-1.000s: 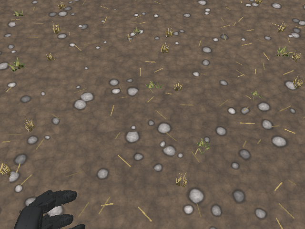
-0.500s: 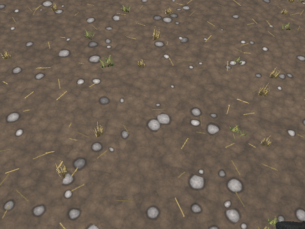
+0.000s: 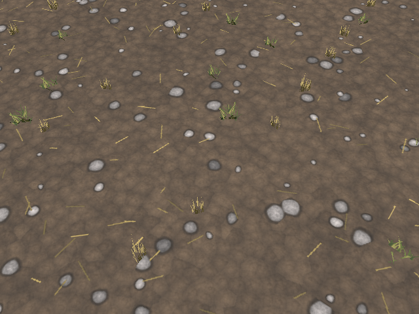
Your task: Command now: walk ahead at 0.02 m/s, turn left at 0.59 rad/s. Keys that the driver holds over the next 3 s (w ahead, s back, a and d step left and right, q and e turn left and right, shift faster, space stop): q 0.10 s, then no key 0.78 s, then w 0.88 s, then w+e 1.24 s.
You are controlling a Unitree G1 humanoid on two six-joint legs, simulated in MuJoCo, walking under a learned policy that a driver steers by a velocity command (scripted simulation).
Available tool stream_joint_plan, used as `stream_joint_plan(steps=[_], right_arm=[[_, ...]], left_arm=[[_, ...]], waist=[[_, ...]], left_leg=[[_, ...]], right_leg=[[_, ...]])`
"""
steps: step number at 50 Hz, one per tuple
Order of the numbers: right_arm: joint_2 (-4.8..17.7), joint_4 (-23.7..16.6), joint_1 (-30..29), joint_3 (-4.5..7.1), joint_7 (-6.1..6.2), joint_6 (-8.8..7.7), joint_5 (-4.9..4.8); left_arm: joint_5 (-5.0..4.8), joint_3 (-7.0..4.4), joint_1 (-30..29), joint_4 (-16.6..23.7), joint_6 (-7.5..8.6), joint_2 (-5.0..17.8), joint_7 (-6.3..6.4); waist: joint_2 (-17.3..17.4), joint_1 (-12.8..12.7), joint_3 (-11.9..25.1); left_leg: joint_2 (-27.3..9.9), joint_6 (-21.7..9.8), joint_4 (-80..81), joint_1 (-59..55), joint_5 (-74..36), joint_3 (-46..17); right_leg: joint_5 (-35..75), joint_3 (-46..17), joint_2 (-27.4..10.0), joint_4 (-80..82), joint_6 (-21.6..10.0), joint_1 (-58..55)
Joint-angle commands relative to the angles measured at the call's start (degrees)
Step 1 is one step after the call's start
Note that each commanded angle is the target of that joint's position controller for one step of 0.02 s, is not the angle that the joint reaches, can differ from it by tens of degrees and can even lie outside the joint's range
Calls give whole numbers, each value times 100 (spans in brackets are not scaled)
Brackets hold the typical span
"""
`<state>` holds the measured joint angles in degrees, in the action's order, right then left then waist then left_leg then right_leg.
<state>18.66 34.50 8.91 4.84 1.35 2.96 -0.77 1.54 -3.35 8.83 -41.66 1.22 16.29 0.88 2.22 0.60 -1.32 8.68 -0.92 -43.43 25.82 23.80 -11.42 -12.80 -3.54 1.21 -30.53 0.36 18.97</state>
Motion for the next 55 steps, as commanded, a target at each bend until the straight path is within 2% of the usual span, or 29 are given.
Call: stream_joint_plan(steps=[1,2,3,6,8,10,13,15,16,17,18,19,20,22,24,28,30,31,32,33,34,35,38,44,45,47,48,50,55], right_arm=[[1072,-270,412,364,-7,-96,0],[898,-158,488,341,22,-27,-15],[753,-162,459,297,20,26,-17],[399,-359,19,161,-18,45,-84],[268,-455,-157,88,-36,25,-37],[204,-483,-183,30,-70,12,3],[309,-403,-48,51,-103,24,0],[255,-204,322,53,-134,9,18],[373,-204,342,64,-119,4,40],[721,-265,450,109,-54,7,78],[847,-303,96,79,-57,-16,222],[492,-327,41,12,-92,-110,282],[339,-212,-27,-59,-102,-197,316],[404,-116,-246,-54,-88,-300,205],[326,-15,-351,-94,-65,-317,180],[201,165,-411,-135,-71,-257,154],[115,305,-385,-173,-87,-248,95],[58,397,-182,-189,-101,-286,134],[128,455,1,-163,-132,-315,200],[113,481,-56,-162,-120,-303,202],[214,524,-270,-149,-98,-287,196],[168,537,-344,-141,-66,-268,168],[106,684,-260,-134,-12,-201,154],[90,1086,-127,-110,12,-221,127],[99,1193,-19,-103,24,-216,115],[219,1301,104,-44,49,-207,47],[218,1307,122,-42,57,-242,30],[156,1345,223,-54,38,-405,-23],[93,1419,311,-66,-95,-779,-96]], left_arm=[[18,-231,-267,521,46,795,61],[-62,-208,-374,550,19,711,84],[-126,-188,-363,548,0,674,104],[-70,-213,-86,474,-101,754,151],[-75,-252,14,420,-149,869,144],[-119,-296,-67,410,-171,1011,92],[-230,-304,-46,317,-173,1086,16],[-331,-251,-125,241,-171,1006,6],[-324,-185,183,93,-130,834,-10],[-81,-54,356,115,-72,478,-59],[10,33,238,267,-26,259,-66],[-34,-50,-177,282,-53,630,-6],[-111,-99,-255,263,-77,728,0],[-102,-150,-59,88,-160,758,51],[-118,-126,157,-34,-179,635,42],[-171,-32,150,-132,-158,422,14],[-105,5,303,-225,-137,403,-5],[-31,-17,296,-216,-131,612,6],[-52,-84,276,-205,-142,964,24],[-116,-116,191,-311,-134,953,-1],[-109,-59,132,-287,-107,703,-27],[-64,-27,116,-348,-76,603,-19],[-71,14,192,-478,18,527,6],[-91,45,255,-700,7,515,75],[-104,46,351,-776,-6,504,87],[-178,11,389,-807,-31,583,123],[-196,17,377,-776,-11,564,140],[-243,27,465,-760,119,520,134],[-309,8,713,-779,421,509,5]], waist=[[-1061,124,509],[-898,153,465],[-909,76,388],[-1126,-183,388],[-1239,-282,549],[-1349,-295,634],[-1431,-276,628],[-1288,-30,576],[-1021,-48,611],[82,-193,964],[1224,-323,835],[846,49,737],[796,2,603],[807,-55,436],[638,-168,455],[543,-111,511],[358,-257,482],[102,-156,495],[-366,70,367],[-728,80,236],[-555,-79,100],[-549,-76,115],[-503,-92,133],[-256,-128,72],[-219,-129,179],[-201,-103,-116],[-186,-98,-377],[-175,-94,-632],[-317,-128,-465]], left_leg=[[-380,352,-2271,926,712,220],[-433,465,-2509,1010,449,310],[-481,561,-2692,1163,247,365],[-624,698,-2045,1097,-19,787],[-731,708,-1354,732,108,866],[-800,628,-613,115,198,1032],[-755,473,466,-507,-94,1216],[-655,202,2019,-1365,-1272,1379],[-807,28,2509,-2048,-1943,1099],[-1819,-241,2432,-2944,-3427,-119],[-2670,-1105,2252,-2450,-3926,-874],[-2599,-1428,2398,-2097,-3290,-875],[-2430,-1345,2459,-2005,-3084,-702],[-2210,-1140,2419,-1946,-3151,-436],[-2046,-1097,2302,-1721,-3706,-142],[-1921,-1089,2135,-1754,-3596,-72],[-1736,-820,2096,-1550,-2821,-11],[-1553,-553,2077,-1375,-2135,40],[-1264,-363,2069,-1223,-1453,250],[-1024,-190,2100,-1408,-1135,532],[-994,-117,1962,-1482,-1078,570],[-1003,-126,1908,-1510,-1167,596],[-1020,-147,1895,-1513,-1531,584],[-1006,-76,1937,-1490,-1615,620],[-938,-91,1941,-1516,-1043,687],[-816,-228,1869,-1109,926,736],[-861,-312,1899,-817,1508,644],[-998,-440,1898,-575,1713,450],[-1042,-607,1606,-549,1054,309]], right_leg=[[2284,-1752,-2054,1082,-1337,-1036],[2155,-1293,-1723,976,-1106,-1149],[2346,-1065,-1667,945,-1100,-1227],[2520,-531,-1475,1023,-1190,-1463],[2623,-449,-1553,965,-1268,-1618],[2704,-335,-1625,950,-1301,-1452],[2584,-390,-1708,839,-1303,-1372],[2263,-245,-1563,560,-1058,-1058],[1705,-109,-1412,406,-686,-645],[233,342,-968,-447,-142,44],[-1616,565,-513,-658,241,570],[-1967,291,-586,-1197,388,492],[-1917,191,-589,-1474,404,547],[-1675,79,-609,-1687,492,627],[-1423,121,-558,-1696,555,278],[-835,275,-473,-546,521,-261],[570,286,-447,735,392,-947],[1396,17,-663,812,287,-1298],[1607,-29,-823,607,112,-1274],[705,33,-712,557,-73,-780],[336,45,-635,681,-87,-601],[277,39,-626,752,-30,-564],[439,106,-558,729,71,-666],[300,152,-489,731,50,-718],[-251,224,-414,723,17,-750],[-1945,233,-316,620,-185,-400],[-2510,130,-358,633,-288,-179],[-2772,-110,-480,608,-462,-15],[-2310,-604,-662,603,-797,-334]])
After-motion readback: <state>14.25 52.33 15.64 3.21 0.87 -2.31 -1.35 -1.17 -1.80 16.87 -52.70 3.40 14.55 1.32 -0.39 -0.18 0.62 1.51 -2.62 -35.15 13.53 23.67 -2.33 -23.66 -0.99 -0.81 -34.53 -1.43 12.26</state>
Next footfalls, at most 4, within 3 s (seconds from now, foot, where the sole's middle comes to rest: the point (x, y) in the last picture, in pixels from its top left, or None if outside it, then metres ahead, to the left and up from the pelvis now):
0.32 left None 0.02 0.14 -0.77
0.62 right None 0.05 -0.11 -0.77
1.36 left None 0.17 0.18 -0.77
1.88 right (193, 283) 0.57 0.10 -0.77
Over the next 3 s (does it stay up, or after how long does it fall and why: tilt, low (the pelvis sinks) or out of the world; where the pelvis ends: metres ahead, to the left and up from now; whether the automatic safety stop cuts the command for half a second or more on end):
stays up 0.93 0.11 0.00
